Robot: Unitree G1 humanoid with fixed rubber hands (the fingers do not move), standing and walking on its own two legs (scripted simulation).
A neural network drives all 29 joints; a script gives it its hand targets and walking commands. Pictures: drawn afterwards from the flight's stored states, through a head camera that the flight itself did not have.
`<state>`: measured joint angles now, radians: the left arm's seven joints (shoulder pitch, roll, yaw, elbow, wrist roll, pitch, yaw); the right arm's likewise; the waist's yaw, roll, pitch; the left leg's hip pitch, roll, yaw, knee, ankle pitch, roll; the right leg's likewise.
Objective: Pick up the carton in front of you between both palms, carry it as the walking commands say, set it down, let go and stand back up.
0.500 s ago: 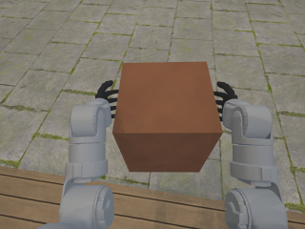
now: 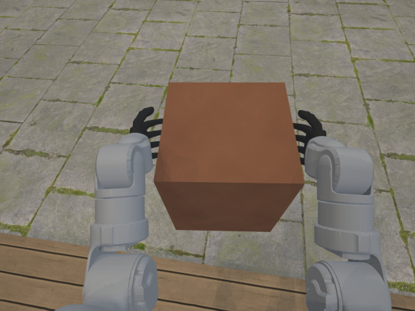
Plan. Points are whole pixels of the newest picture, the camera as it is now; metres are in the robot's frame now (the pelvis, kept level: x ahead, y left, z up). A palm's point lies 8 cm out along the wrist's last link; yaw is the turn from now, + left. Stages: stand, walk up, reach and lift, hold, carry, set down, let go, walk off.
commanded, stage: carry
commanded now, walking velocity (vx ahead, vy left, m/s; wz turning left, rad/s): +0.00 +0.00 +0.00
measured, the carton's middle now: (224, 164) +0.39 +0.01 +0.03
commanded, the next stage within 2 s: none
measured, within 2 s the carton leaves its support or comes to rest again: neither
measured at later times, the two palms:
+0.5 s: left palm (139, 159) +0.34 +0.15 +0.12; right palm (322, 169) +0.33 -0.15 +0.11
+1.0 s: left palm (134, 177) +0.30 +0.15 +0.12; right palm (331, 185) +0.29 -0.15 +0.12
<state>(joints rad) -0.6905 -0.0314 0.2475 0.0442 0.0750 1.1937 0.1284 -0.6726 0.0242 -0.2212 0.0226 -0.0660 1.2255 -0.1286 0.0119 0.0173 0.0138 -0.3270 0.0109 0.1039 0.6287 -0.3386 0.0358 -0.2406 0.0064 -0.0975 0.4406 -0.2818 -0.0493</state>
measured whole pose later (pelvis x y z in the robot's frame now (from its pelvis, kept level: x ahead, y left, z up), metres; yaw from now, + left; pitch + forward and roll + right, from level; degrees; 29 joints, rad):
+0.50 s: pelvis -0.02 +0.01 -0.01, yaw -1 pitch +2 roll +0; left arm -0.68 0.00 0.21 0.19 0.07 1.21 0.12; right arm -0.65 0.01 -0.20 0.16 -0.06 1.24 -0.13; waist -0.01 -0.01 -0.05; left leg -0.33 0.01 0.10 0.59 -0.29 0.04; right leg -0.24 -0.01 -0.09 0.58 -0.37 -0.03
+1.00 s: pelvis -0.05 +0.00 -0.01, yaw -1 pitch +1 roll +0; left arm -0.69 0.01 0.21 0.25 0.07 1.22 0.12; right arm -0.68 0.00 -0.19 0.24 -0.06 1.25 -0.12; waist 0.00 0.00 -0.07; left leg -0.34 0.01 0.10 0.54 -0.21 0.04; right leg -0.26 0.00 -0.10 0.56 -0.31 -0.04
